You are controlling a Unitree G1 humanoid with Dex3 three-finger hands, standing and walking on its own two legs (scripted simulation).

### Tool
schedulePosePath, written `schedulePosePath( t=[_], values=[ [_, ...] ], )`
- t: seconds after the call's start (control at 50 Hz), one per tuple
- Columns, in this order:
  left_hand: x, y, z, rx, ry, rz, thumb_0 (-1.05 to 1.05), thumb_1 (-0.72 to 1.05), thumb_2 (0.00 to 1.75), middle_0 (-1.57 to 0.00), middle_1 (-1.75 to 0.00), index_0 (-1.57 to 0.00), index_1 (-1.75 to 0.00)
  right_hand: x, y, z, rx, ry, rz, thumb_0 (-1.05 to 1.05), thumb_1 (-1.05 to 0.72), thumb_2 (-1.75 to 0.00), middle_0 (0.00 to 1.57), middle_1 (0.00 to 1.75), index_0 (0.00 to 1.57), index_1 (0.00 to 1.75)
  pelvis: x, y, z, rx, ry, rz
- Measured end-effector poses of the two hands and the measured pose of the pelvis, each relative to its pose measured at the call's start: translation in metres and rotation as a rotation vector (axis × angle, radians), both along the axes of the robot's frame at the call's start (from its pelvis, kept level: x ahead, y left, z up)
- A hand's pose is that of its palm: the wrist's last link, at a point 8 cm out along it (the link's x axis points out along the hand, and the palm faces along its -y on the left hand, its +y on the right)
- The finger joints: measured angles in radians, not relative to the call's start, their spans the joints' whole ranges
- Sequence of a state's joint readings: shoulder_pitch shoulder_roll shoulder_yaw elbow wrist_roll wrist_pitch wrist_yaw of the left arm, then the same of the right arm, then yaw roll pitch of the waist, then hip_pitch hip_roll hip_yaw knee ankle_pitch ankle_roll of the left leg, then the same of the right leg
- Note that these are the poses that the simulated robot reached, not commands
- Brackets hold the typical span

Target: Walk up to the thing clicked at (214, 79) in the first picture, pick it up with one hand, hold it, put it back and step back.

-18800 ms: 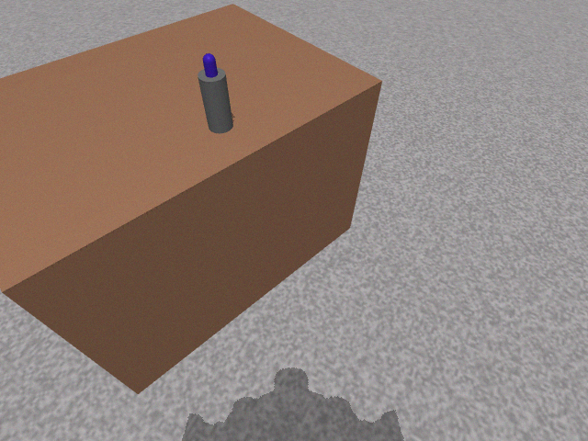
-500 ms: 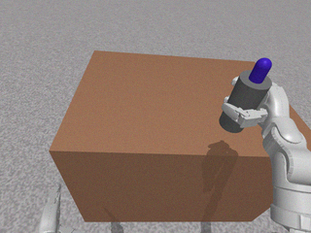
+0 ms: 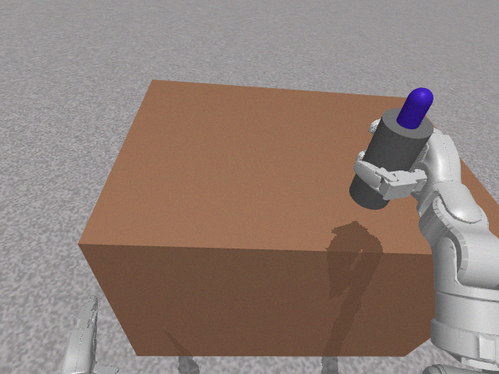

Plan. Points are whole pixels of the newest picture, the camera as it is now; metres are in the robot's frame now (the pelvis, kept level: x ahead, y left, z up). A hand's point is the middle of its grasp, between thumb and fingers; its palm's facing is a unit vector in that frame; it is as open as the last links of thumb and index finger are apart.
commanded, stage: crouch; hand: right
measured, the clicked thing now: (392, 150) +0.33 -0.16 +0.24
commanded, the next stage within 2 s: lower in 1.16 s
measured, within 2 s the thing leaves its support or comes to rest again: neither
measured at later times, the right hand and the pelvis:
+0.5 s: hand (354, 170) +0.41 -0.17 +0.14, palm faces +0.12 +0.99 -0.02, open 8.8 cm; pelvis -0.01 +0.00 +0.00, yaw +1 degrees
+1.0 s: hand (347, 167) +0.46 -0.18 +0.10, palm faces +0.12 +0.99 -0.01, open 8.8 cm; pelvis +0.00 -0.01 -0.01, yaw +2 degrees
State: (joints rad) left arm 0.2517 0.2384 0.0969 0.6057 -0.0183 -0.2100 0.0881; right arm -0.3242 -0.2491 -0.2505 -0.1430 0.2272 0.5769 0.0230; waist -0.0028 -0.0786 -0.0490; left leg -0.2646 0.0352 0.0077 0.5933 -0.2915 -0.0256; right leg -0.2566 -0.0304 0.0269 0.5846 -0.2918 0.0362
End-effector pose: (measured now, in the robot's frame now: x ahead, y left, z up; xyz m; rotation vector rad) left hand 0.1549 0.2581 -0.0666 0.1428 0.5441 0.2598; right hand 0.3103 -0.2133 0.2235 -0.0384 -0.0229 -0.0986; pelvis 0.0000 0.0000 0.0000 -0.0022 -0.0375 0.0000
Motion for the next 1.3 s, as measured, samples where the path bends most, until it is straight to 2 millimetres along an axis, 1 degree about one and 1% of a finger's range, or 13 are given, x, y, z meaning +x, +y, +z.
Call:
schedulePosePath(
  t=[0.1, 0.22, 0.34, 0.46, 0.66, 0.78, 0.88, 1.02, 1.16, 1.3],
  values=[
    [0.000, -0.001, -0.001, 0.002, 0.013, -0.002, -0.01, -0.54, 0.05, -0.05, -0.05, -0.05, -0.04, 0.008, -0.002, -0.010, 0.009, 0.031, -0.010, 0.00, 0.30, -1.12, 0.78, 1.12, 0.81, 1.15, 0.000, 0.000, 0.000, 0.000, 0.002, -0.002],
    [-0.004, -0.003, -0.002, 0.009, 0.023, -0.003, -0.01, -0.54, 0.05, -0.05, -0.05, -0.05, -0.04, 0.024, -0.004, -0.031, 0.027, 0.078, -0.019, 0.00, 0.30, -1.13, 0.78, 1.12, 0.81, 1.15, -0.001, 0.000, -0.001, -0.001, 0.011, -0.001],
    [-0.013, -0.002, -0.001, 0.023, 0.036, 0.004, -0.01, -0.54, 0.05, -0.05, -0.05, -0.05, -0.04, 0.047, -0.005, -0.058, 0.033, 0.122, -0.026, 0.00, 0.30, -1.13, 0.78, 1.12, 0.81, 1.15, -0.004, 0.000, -0.002, -0.001, 0.037, 0.007],
    [-0.026, 0.002, -0.003, 0.040, 0.063, 0.028, -0.01, -0.54, 0.05, -0.05, -0.05, -0.05, -0.04, 0.066, -0.004, -0.078, 0.034, 0.121, -0.024, 0.00, 0.30, -1.13, 0.78, 1.13, 0.81, 1.15, -0.006, -0.001, -0.004, -0.001, 0.063, 0.021],
    [-0.030, 0.000, -0.001, 0.050, 0.079, 0.039, -0.01, -0.53, 0.05, -0.05, -0.05, -0.06, -0.04, 0.093, -0.011, -0.092, 0.035, 0.082, -0.040, 0.00, 0.29, -1.13, 0.78, 1.12, 0.81, 1.15, -0.006, -0.002, -0.006, 0.003, 0.101, 0.029],
    [-0.030, -0.005, -0.004, 0.041, 0.103, 0.036, -0.01, -0.53, 0.05, -0.06, -0.05, -0.06, -0.04, 0.104, -0.014, -0.103, 0.029, 0.081, -0.033, 0.00, 0.29, -1.13, 0.78, 1.12, 0.81, 1.15, -0.005, -0.004, -0.008, 0.003, 0.129, 0.031],
    [-0.029, -0.005, -0.002, 0.051, 0.111, 0.044, -0.01, -0.53, 0.05, -0.06, -0.05, -0.06, -0.04, 0.113, -0.015, -0.112, 0.032, 0.077, -0.024, 0.00, 0.29, -1.13, 0.78, 1.12, 0.81, 1.15, -0.003, -0.006, -0.009, 0.005, 0.148, 0.033],
    [-0.032, -0.005, -0.003, 0.057, 0.136, 0.052, -0.01, -0.53, 0.04, -0.06, -0.05, -0.06, -0.04, 0.123, -0.016, -0.121, 0.038, 0.072, -0.022, 0.00, 0.29, -1.13, 0.78, 1.12, 0.81, 1.15, -0.002, -0.007, -0.012, 0.008, 0.174, 0.037],
    [-0.032, -0.003, 0.000, 0.073, 0.136, 0.063, -0.01, -0.53, 0.05, -0.06, -0.05, -0.06, -0.05, 0.128, -0.018, -0.128, 0.037, 0.073, -0.021, 0.00, 0.29, -1.13, 0.78, 1.12, 0.81, 1.15, -0.002, -0.009, -0.014, 0.010, 0.190, 0.038],
    [-0.030, -0.005, 0.002, 0.079, 0.129, 0.058, -0.01, -0.53, 0.05, -0.06, -0.05, -0.06, -0.05, 0.134, -0.019, -0.134, 0.032, 0.071, -0.023, 0.00, 0.29, -1.13, 0.78, 1.12, 0.81, 1.15, -0.001, -0.011, -0.016, 0.013, 0.208, 0.041]
  ],
)
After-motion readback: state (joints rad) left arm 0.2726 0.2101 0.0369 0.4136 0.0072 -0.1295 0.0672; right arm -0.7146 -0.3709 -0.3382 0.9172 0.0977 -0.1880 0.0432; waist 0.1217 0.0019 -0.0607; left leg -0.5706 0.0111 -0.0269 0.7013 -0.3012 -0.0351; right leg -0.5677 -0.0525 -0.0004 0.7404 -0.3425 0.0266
